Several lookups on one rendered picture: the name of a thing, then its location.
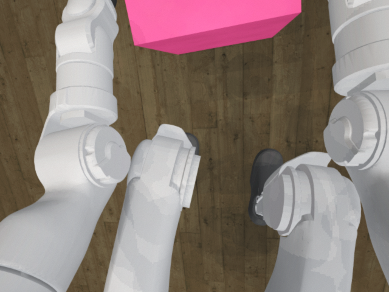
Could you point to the right robot upper arm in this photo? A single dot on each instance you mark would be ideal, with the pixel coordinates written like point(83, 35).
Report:
point(357, 137)

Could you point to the right robot shin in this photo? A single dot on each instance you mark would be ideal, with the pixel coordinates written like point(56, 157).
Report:
point(311, 158)

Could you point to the carton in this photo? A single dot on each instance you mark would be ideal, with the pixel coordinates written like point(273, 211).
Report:
point(183, 26)

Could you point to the left robot upper arm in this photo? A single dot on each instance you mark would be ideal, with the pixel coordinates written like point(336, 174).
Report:
point(43, 244)

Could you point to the left robot thigh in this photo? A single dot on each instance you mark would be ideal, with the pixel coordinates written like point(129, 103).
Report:
point(141, 256)

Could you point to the left robot forearm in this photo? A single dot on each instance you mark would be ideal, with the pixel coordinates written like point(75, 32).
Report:
point(84, 67)

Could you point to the right robot forearm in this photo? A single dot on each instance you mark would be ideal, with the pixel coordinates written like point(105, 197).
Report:
point(360, 34)

